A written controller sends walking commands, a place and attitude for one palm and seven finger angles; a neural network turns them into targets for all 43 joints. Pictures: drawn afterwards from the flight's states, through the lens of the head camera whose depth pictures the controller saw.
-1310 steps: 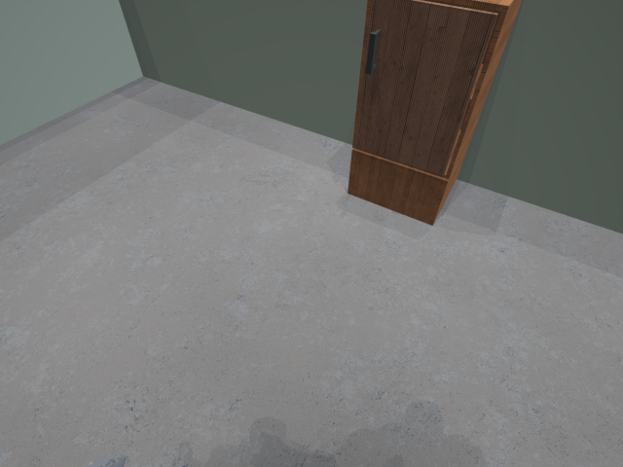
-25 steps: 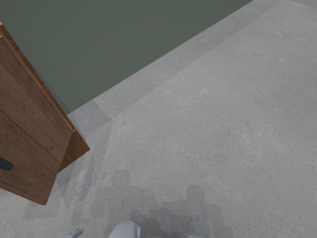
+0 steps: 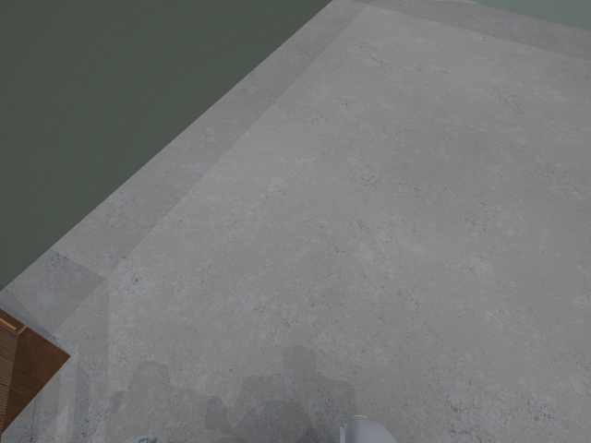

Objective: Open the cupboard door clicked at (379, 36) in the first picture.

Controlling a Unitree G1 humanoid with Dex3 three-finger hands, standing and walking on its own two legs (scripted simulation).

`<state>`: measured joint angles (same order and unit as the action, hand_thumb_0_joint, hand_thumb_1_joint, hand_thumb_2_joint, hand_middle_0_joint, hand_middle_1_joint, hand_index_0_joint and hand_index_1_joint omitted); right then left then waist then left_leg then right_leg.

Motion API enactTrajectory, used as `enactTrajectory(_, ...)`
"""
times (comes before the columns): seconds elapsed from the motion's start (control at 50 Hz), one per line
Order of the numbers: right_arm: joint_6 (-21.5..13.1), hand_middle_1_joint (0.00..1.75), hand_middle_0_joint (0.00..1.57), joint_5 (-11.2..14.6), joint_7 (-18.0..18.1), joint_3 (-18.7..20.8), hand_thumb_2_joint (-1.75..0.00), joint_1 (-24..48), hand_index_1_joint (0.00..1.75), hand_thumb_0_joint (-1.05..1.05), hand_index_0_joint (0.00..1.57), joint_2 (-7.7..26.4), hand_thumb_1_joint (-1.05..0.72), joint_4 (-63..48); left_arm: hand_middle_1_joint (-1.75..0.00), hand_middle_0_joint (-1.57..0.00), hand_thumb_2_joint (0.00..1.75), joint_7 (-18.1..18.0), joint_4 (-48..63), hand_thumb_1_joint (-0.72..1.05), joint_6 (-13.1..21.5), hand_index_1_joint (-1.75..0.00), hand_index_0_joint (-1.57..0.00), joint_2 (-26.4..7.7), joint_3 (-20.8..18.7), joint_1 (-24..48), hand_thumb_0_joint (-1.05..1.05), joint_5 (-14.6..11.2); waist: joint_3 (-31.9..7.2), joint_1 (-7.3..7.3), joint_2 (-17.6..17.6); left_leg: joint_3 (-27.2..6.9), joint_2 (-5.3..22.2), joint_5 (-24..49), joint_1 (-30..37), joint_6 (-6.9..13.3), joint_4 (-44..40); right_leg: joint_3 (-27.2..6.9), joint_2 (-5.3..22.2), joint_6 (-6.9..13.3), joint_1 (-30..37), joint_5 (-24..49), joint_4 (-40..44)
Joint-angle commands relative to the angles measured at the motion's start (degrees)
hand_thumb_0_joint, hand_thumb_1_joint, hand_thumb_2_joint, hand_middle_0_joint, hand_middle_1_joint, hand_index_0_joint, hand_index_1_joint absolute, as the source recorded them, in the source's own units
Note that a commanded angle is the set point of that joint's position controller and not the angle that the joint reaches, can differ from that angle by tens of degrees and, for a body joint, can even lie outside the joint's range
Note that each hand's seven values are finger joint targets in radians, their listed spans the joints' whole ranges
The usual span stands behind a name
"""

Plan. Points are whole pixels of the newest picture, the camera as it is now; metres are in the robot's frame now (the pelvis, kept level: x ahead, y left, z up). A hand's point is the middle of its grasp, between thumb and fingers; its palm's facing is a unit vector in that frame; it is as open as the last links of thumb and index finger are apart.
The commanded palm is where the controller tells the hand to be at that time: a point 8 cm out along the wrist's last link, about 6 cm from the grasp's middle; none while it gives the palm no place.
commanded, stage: walk to a spot facing it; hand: left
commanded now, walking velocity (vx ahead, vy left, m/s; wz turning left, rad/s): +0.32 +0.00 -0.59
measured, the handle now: out of the picture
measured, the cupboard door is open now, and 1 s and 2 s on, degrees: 44 44 44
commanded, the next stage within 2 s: turn to face it in 1.10 s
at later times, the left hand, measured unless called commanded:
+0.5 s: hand (228, 391) +0.22 +0.12 -0.18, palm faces -0.11 -0.98 -0.17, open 7.3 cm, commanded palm none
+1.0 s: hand (309, 214) +0.60 -0.01 -0.17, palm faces -0.43 -0.88 -0.20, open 7.4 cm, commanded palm none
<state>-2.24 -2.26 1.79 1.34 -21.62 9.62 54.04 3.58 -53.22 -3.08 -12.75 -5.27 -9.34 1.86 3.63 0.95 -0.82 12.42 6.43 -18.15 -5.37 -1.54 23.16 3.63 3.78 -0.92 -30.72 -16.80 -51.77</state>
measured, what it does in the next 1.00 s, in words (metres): walks ahead, turning right: right foot, then left foot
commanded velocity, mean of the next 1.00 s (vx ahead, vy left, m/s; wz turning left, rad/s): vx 0.36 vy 0.00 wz -0.32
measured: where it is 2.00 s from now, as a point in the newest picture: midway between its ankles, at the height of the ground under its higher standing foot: (372, 320)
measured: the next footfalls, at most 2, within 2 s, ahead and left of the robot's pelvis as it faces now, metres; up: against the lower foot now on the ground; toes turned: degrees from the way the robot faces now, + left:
right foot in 0.12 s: +0.13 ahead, -0.14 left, +0.00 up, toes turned -12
left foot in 0.58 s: +0.38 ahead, +0.03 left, +0.00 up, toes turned -8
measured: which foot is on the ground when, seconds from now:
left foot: down 0.00-0.12, up 0.14-0.56, down 0.58-1.00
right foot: up 0.00-0.10, down 0.12-0.58, up 0.60-1.00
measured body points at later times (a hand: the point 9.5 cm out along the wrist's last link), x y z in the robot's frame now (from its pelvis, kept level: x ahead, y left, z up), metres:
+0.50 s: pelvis +0.18 -0.06 +0.00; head +0.22 -0.06 +0.44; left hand +0.23 +0.17 -0.16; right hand +0.25 -0.31 -0.14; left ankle +0.31 +0.05 -0.71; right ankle +0.09 -0.13 -0.74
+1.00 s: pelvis +0.40 -0.13 -0.01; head +0.43 -0.16 +0.43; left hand +0.62 +0.04 -0.15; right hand +0.21 -0.31 -0.16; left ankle +0.34 +0.03 -0.74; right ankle +0.44 -0.26 -0.74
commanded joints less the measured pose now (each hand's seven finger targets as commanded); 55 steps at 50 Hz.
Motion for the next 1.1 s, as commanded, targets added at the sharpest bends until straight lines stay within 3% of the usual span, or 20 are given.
enactTrajectory(0.0,-0.6,0.3,0.2,-0.2,-0.1,2.9,-0.9,-5.6,0.3,0.0,0.2,10.7,-0.9,-0.5,-0.3,-0.2,0.9,0.7,7.5,0.9,2.9,-0.3,-0.2,-0.8,0.7,11.1,0.0,-0.2,1.2,3.24,11.8,-4.7,13.9,14.3,1.7,6.8,-6.9,3.7,-0.8,1.2,0.3,-2.0,10.0)
enactTrajectory(0.04,-0.4,0.3,0.2,-0.2,-0.4,3.0,-0.9,-4.4,0.3,0.0,0.2,11.6,-0.9,-0.5,-0.3,-0.2,0.9,0.6,6.5,0.9,3.1,-0.3,-0.2,-1.8,0.4,8.2,0.0,-0.2,0.5,1.02,10.1,-3.0,14.2,16.1,-1.6,5.9,-2.9,5.3,-2.6,2.5,8.7,-2.9,13.2)
enactTrajectory(0.08,-0.5,0.3,0.2,0.8,-1.1,2.7,-0.9,-0.1,0.3,0.0,0.2,11.7,-0.9,-1.5,-0.3,-0.2,0.9,-0.2,1.0,0.9,4.2,-0.3,-0.2,-6.6,-1.0,-9.2,0.0,-0.2,-7.1,-8.08,1.0,3.6,9.3,22.8,-13.1,2.3,19.1,3.6,-3.4,6.2,34.9,-0.9,21.2)
enactTrajectory(0.1,-0.9,0.3,0.2,2.2,-1.8,1.7,-0.9,2.4,0.3,0.0,0.2,7.2,-0.9,-4.3,-0.3,-0.2,0.9,-1.4,-1.5,0.9,4.9,-0.3,-0.2,-14.3,-3.3,-19.5,0.0,-0.1,-13.8,-12.54,-15.4,4.8,1.2,-7.0,-31.0,-0.8,39.3,-22.9,13.9,12.8,50.3,-7.0,29.0)
enactTrajectory(0.12,-0.8,0.3,0.2,1.9,-1.4,2.0,-0.9,7.6,0.3,0.0,0.2,7.6,-0.9,-6.6,-0.3,-0.2,0.9,-2.3,-2.2,0.9,4.7,-0.3,-0.2,-17.3,-3.4,-20.3,0.0,-1.6,-10.9,-11.99,-15.2,-4.5,-1.1,-19.0,-40.0,-0.9,50.6,-37.0,20.7,16.3,47.4,-2.3,35.8)
enactTrajectory(0.16,-0.5,0.3,0.2,1.4,-1.2,2.8,-0.9,9.4,0.3,0.0,0.2,8.4,-0.9,-5.2,-0.3,-0.2,0.9,-3.2,0.6,0.9,4.6,-0.3,-0.2,-12.5,-2.0,-10.2,0.0,-1.4,-3.9,-6.86,-10.2,-11.6,3.1,-6.9,-39.4,-0.8,53.6,-31.0,17.7,14.9,32.1,-9.8,38.6)
enactTrajectory(0.22,1.0,0.3,0.2,0.5,-1.6,2.6,-0.9,4.9,0.3,0.0,0.2,5.7,-0.9,-1.1,-0.3,-0.2,0.9,-3.6,2.2,0.9,5.6,-0.3,-0.2,-7.3,-0.5,-2.8,0.0,-0.6,-1.5,-0.9,-4.4,-10.3,3.6,-0.4,-28.6,-2.1,42.4,-16.2,10.9,12.2,19.0,0.2,39.7)
enactTrajectory(0.46,-0.7,0.3,0.2,1.0,-2.8,2.6,-0.9,17.1,0.3,0.0,0.2,4.2,-0.9,-5.6,-0.3,-0.2,0.9,-3.4,-3.4,0.9,7.3,-0.3,-0.2,-6.3,-0.1,-10.4,0.0,-0.7,1.9,-2.5,-4.9,-8.4,-1.9,5.6,-23.1,-0.7,16.0,-15.2,9.1,12.1,24.4,15.7,36.8)
enactTrajectory(0.52,-1.6,0.3,0.2,0.6,-1.8,3.2,-0.9,6.0,0.3,0.0,0.2,7.0,-0.9,-1.7,-0.3,-0.2,0.9,-3.5,-3.4,0.9,7.2,-0.3,-0.2,-6.0,-0.3,-8.2,0.0,-1.1,-2.7,3.31,-0.2,-7.2,-4.2,7.9,-2.3,0.9,5.5,-11.0,4.7,9.0,17.9,23.3,23.4)
enactTrajectory(0.54,-2.1,0.3,0.2,-0.1,-1.2,4.4,-0.9,-2.8,0.3,0.0,0.2,11.8,-0.9,0.7,-0.3,-0.2,0.9,-3.2,-2.7,0.9,7.1,-0.3,-0.2,-4.0,-0.1,-9.1,0.0,-1.4,-8.6,6.52,7.4,-19.9,5.5,3.4,11.2,4.5,2.1,-7.8,-0.2,6.2,8.6,15.4,9.4)
enactTrajectory(0.56,-2.0,0.3,0.2,-0.7,-0.8,5.4,-0.9,-9.8,0.3,0.0,0.2,17.5,-0.9,1.9,-0.3,-0.2,0.9,-2.6,-1.8,0.9,7.4,-0.3,-0.2,-1.8,0.6,-11.4,0.0,-1.8,-14.4,7.31,19.9,-38.7,20.6,1.2,20.5,10.9,-4.9,-0.8,-7.3,3.9,-3.0,-13.0,-11.2)
enactTrajectory(0.58,-1.2,0.3,0.2,-0.3,-0.5,4.8,-0.9,-8.9,0.3,0.0,0.2,16.3,-0.9,1.5,-0.3,-0.2,0.9,-2.7,-0.6,0.9,7.6,-0.3,-0.2,-3.1,0.7,-8.1,0.0,-1.1,-12.5,7.15,15.0,-42.4,23.4,-1.9,16.3,13.1,-7.0,-5.8,-4.3,4.4,-7.1,-15.0,-20.4)
enactTrajectory(0.64,-2.1,0.3,0.2,-0.1,-0.4,2.7,-0.9,0.4,0.3,0.0,0.2,8.4,-0.9,-0.3,-0.3,-0.2,0.9,-1.8,-1.1,0.9,6.7,-0.3,-0.2,-1.4,0.4,-3.5,0.0,-0.2,-0.7,2.31,6.0,-28.2,17.4,-0.2,-2.1,9.4,-11.6,-6.2,1.6,3.1,-8.0,-2.9,-24.3)
enactTrajectory(0.74,-2.9,0.3,0.2,0.4,-0.4,2.3,-0.9,-0.2,0.3,0.0,0.2,6.0,-0.9,2.1,-0.3,-0.2,0.9,-1.1,-1.4,0.9,4.3,-0.3,-0.2,2.2,1.0,-4.4,0.0,0.2,-1.5,-0.55,7.5,-8.8,11.4,13.8,-3.6,7.4,-12.0,-2.4,2.9,1.5,-3.7,4.0,-8.8)
enactTrajectory(0.9,-1.6,0.3,0.2,-0.2,-1.0,2.2,-0.9,-4.6,0.3,0.0,0.2,8.8,-0.9,5.0,-0.3,-0.2,0.9,-0.7,1.3,0.9,4.4,-0.3,-0.2,0.6,1.4,5.6,0.0,-0.1,1.8,0.82,7.8,-4.3,12.2,15.2,-1.9,7.0,-9.8,3.7,-0.1,2.8,5.0,5.0,12.6)
enactTrajectory(0.96,-1.2,0.3,0.2,0.4,-1.1,1.9,-0.9,-3.1,0.3,0.0,0.2,9.3,-0.9,5.3,-0.3,-0.2,0.9,-1.2,-2.9,0.9,5.2,-0.3,-0.2,-3.4,0.4,-7.2,0.0,-0.1,-4.0,-6.23,3.0,-0.4,8.6,26.0,-7.0,3.9,8.2,4.8,-3.2,5.5,27.3,3.8,20.2)
enactTrajectory(0.98,-1.4,0.3,0.2,1.4,-1.9,1.6,-0.9,-2.2,0.3,0.0,0.2,7.6,-0.9,4.5,-0.3,-0.2,0.9,-2.1,-5.8,0.9,6.0,-0.3,-0.2,-8.5,-0.9,-17.2,0.0,0.1,-9.9,-10.67,-6.6,3.6,4.0,18.9,-18.7,1.7,24.9,-7.9,6.3,9.3,42.3,-2.9,24.4)
enactTrajectory(1.0,-1.7,0.3,0.2,2.0,-1.6,1.3,-0.9,-0.9,0.3,0.0,0.2,4.6,-0.9,2.1,-0.3,-0.2,0.9,-2.9,-7.5,0.9,6.0,-0.3,-0.2,-13.9,-2.3,-22.7,0.0,-0.7,-13.4,-11.24,-18.5,0.9,-3.5,-16.4,-32.8,-0.4,42.2,-32.1,21.0,15.6,51.0,2.4,32.8)
enactTrajectory(1.02,-1.6,0.3,0.2,1.8,-1.5,1.9,-0.9,3.3,0.3,0.0,0.2,6.1,-0.9,1.9,-0.3,-0.2,0.9,-3.5,-7.3,0.9,6.1,-0.3,-0.2,-14.1,-2.1,-20.5,0.0,-1.5,-11.6,-10.81,-14.5,-7.2,-1.7,-15.2,-37.4,0.2,50.4,-33.3,21.6,16.5,47.8,9.0,34.7)
enactTrajectory(1.08,-0.7,0.3,0.2,1.4,-1.3,2.0,-0.9,3.5,0.3,0.0,0.2,3.8,-0.9,4.3,-0.3,-0.2,0.9,-4.3,-4.0,0.9,6.4,-0.3,-0.2,-6.1,0.4,-8.0,0.0,-1.4,-4.8,-3.18,-4.1,-11.1,3.7,-3.5,-30.4,-0.2,45.8,-15.0,15.5,12.8,29.2,17.1,35.7)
